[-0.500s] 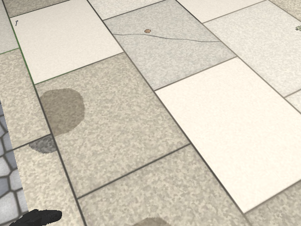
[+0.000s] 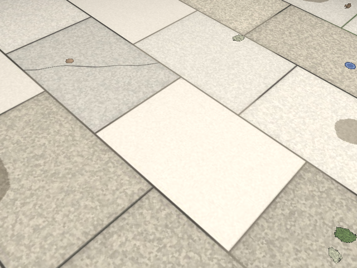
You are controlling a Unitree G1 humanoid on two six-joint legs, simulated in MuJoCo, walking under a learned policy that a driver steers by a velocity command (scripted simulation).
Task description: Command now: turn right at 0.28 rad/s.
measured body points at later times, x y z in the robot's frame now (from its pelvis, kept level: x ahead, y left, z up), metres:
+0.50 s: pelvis +0.00 -0.01 +0.00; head +0.00 -0.02 +0.45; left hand +0.12 +0.23 -0.12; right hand +0.05 -0.28 -0.13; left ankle +0.03 +0.10 -0.74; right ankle -0.04 -0.11 -0.74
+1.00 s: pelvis +0.00 -0.01 +0.00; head +0.01 -0.02 +0.45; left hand +0.03 +0.23 -0.15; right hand +0.02 -0.26 -0.15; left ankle +0.03 +0.10 -0.74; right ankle -0.04 -0.11 -0.74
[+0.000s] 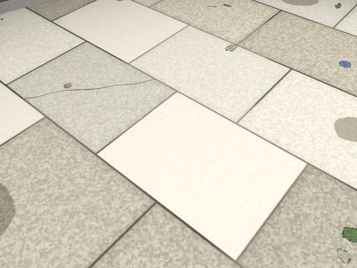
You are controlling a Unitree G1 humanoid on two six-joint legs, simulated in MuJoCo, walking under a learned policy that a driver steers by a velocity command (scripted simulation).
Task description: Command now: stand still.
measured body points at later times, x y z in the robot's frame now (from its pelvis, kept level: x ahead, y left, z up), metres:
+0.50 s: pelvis +0.01 +0.00 +0.00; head +0.01 +0.00 +0.45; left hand -0.01 +0.23 -0.16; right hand +0.00 -0.22 -0.16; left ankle +0.02 +0.12 -0.74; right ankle -0.04 -0.10 -0.74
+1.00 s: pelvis +0.07 +0.04 -0.01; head +0.07 +0.06 +0.44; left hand -0.01 +0.28 -0.16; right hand +0.16 -0.22 -0.14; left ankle +0.10 +0.14 -0.73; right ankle -0.05 -0.10 -0.74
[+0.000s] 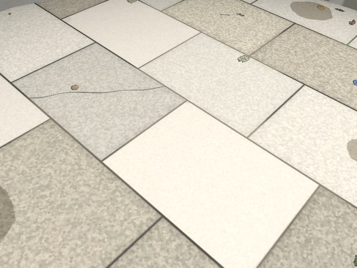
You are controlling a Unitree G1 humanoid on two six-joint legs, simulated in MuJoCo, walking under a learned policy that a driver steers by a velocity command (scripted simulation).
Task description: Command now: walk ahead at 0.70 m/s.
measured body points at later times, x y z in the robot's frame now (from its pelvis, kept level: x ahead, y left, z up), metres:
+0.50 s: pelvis +0.26 +0.02 -0.02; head +0.31 +0.02 +0.42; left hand +0.39 +0.25 -0.16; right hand +0.19 -0.20 -0.17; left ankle +0.07 +0.12 -0.66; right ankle +0.38 -0.02 -0.74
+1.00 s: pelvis +0.34 +0.04 +0.01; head +0.33 +0.05 +0.46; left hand +0.34 +0.26 -0.15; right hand +0.32 -0.17 -0.15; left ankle +0.33 +0.16 -0.74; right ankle +0.38 -0.02 -0.74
